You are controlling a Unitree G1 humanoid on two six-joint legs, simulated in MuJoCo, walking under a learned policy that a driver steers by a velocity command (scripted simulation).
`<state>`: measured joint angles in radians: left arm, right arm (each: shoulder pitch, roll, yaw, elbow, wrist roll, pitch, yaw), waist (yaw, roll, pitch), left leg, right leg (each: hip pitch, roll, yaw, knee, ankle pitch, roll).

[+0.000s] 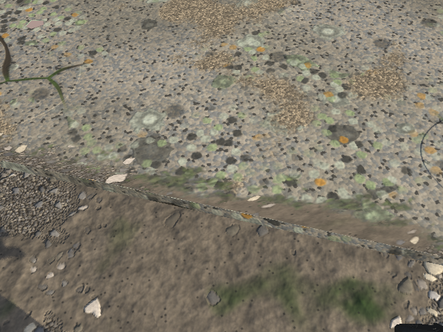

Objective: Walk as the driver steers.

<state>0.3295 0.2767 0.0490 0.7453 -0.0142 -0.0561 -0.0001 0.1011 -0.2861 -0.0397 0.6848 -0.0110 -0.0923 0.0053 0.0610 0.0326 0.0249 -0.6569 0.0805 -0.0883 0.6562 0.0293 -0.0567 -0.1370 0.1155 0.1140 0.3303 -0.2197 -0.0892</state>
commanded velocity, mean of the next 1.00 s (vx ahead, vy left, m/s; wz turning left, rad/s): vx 0.13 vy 0.00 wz -0.07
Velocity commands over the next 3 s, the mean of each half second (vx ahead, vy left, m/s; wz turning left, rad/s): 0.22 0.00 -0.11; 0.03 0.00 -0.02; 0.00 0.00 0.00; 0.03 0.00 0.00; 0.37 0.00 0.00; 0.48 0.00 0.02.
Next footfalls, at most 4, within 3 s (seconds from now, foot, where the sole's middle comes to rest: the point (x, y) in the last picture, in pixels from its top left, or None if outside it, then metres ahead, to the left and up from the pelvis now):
0.14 left None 0.28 0.14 -0.78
0.46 right None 0.25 -0.11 -0.78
2.60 right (286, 272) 0.66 -0.11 -0.78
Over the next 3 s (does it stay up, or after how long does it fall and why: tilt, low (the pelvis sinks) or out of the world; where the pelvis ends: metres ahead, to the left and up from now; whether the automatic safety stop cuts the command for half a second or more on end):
stays up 0.68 -0.02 0.00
